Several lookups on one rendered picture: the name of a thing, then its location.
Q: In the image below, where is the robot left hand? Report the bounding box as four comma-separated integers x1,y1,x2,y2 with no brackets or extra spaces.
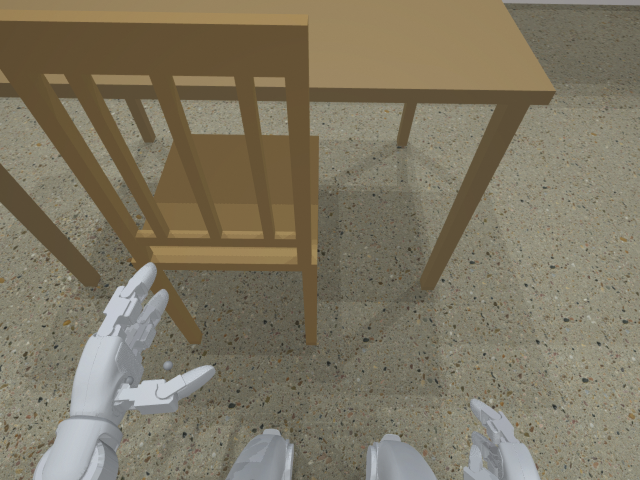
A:
69,262,216,426

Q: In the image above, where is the robot right hand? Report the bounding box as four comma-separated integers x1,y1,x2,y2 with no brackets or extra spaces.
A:
463,398,541,480

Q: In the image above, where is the robot right shin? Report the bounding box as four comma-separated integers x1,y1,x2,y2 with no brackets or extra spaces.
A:
379,434,401,444

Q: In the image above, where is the table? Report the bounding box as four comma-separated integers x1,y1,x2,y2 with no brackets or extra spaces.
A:
0,0,556,290

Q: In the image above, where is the robot right thigh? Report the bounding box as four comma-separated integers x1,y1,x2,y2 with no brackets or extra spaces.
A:
366,440,437,480

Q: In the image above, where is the left robot forearm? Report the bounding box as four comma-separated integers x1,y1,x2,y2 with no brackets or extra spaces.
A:
33,416,123,480

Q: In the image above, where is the chair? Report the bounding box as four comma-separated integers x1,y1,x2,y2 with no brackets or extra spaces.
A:
0,10,319,345

